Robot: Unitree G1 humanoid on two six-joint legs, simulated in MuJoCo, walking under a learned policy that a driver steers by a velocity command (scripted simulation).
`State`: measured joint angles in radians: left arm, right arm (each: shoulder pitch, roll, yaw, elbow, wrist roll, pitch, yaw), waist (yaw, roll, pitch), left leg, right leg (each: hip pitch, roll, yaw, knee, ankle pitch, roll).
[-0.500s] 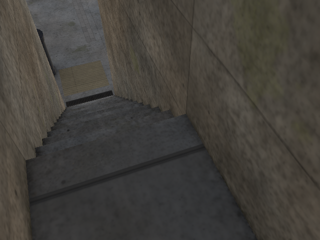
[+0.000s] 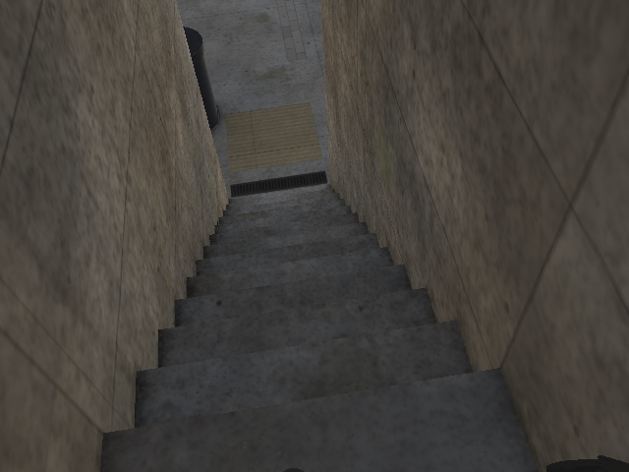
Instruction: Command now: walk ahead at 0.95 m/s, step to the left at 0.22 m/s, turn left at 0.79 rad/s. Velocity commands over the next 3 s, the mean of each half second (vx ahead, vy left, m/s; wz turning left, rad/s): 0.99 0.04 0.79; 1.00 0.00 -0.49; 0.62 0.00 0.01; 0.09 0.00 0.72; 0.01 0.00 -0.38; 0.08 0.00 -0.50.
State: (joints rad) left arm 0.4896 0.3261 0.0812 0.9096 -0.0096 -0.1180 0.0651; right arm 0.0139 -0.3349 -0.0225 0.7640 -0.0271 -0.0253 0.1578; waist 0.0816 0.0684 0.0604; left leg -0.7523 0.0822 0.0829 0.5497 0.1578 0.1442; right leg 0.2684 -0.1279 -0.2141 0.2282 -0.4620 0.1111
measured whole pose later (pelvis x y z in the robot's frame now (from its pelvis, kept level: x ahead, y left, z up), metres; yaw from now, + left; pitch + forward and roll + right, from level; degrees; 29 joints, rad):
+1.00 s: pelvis +0.98 +0.23 -0.38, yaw +8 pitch +0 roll +2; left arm 0.58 0.15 0.04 1.04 0.01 -0.07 0.05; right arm 0.25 -0.22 -0.03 0.86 -0.06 -0.14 -0.04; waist 0.02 0.02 -0.04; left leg -0.23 -0.11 -0.06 0.65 -0.15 -0.03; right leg -0.47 0.19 0.05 1.85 -0.62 -0.12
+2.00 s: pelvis +1.83 +0.37 -1.18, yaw +28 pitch -1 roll +0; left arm 0.32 0.30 0.01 0.85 -0.01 -0.06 0.06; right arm 0.22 -0.34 -0.08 0.76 -0.04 0.00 -0.03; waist -0.04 -0.02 0.03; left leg -0.43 -0.09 -0.04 0.74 0.18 0.06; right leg -0.49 -0.05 -0.13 1.73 -0.50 0.01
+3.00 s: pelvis +2.25 +0.51 -1.61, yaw +7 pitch +2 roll -1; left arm 0.33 0.12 0.01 0.92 0.04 0.03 0.05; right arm 0.41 -0.21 -0.02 0.94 -0.01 -0.03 -0.03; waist 0.04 0.03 0.04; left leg -0.24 -0.08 0.00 0.46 -0.26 0.13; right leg -0.88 0.09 0.06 1.94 -0.55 -0.08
